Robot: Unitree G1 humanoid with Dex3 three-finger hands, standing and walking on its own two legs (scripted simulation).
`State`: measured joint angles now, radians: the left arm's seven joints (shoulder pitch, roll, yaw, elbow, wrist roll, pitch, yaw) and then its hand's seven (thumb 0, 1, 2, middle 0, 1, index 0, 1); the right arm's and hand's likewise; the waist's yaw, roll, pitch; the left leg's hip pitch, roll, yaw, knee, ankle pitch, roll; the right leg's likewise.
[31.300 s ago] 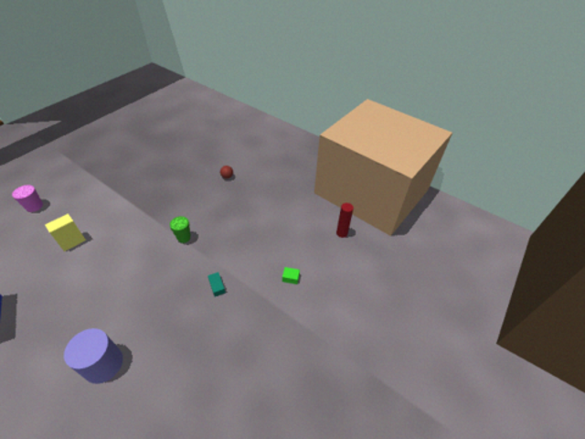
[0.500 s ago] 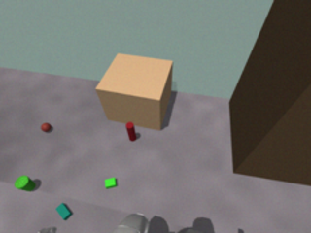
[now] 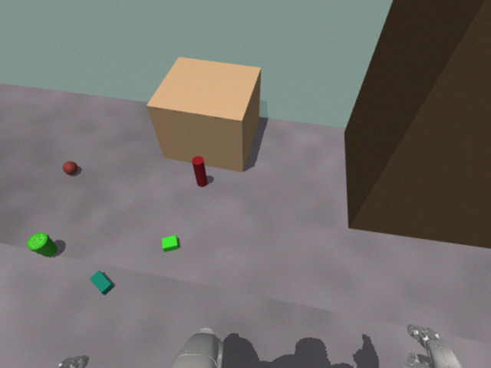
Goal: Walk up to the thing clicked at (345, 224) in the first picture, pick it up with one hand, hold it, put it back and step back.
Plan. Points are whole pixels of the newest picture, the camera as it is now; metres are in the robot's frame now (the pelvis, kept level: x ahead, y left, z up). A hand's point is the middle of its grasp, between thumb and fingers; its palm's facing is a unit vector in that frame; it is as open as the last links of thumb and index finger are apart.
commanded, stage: step back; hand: left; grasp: from the side
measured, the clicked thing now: (200, 172) +0.98 +0.27 -0.66
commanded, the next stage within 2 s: stand in 1.12 s
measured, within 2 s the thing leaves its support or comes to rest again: neither
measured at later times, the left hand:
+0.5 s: hand out of the picture -0.02 +0.28 -0.13, palm faces +0.07 -0.92 -0.39, open 7.4 cm
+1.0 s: hand out of the picture +0.05 +0.29 -0.13, palm faces +0.08 -0.93 -0.35, open 7.4 cm
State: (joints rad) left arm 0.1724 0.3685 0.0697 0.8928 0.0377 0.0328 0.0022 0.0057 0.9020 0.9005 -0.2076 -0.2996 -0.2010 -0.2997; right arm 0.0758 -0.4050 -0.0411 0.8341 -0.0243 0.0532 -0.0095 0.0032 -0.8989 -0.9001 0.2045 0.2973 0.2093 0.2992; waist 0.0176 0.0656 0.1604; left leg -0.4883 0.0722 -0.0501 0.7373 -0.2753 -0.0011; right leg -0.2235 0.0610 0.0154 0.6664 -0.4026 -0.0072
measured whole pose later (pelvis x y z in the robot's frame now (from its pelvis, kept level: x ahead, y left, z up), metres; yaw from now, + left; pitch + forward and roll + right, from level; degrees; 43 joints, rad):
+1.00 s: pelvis -0.01 +0.02 +0.02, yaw +4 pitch -2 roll -1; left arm 0.12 0.38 0.03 1.06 0.01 -0.03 0.00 0.01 0.90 0.90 -0.21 -0.30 -0.20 -0.30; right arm 0.08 -0.32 -0.03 1.05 -0.02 -0.02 0.01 0.01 -0.90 -0.90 0.20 0.30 0.21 0.30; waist 0.02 -0.01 0.06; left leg -0.23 0.01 0.00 0.53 -0.27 0.00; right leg -0.16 -0.02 0.00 0.49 -0.30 0.02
